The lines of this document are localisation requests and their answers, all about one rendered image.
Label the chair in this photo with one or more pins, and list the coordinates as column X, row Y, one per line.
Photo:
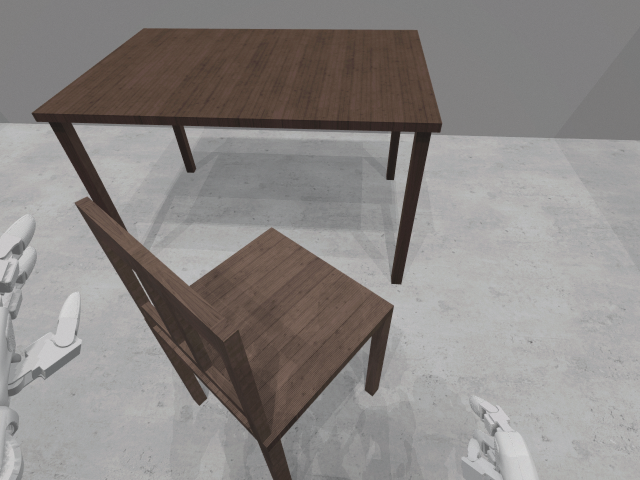
column 266, row 331

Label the table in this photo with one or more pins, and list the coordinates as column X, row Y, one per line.
column 330, row 79

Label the left robot hand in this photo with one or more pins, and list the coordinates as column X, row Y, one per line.
column 49, row 353

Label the robot left forearm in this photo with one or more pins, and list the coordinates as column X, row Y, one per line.
column 11, row 459

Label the right robot hand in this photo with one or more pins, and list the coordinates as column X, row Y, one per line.
column 508, row 455

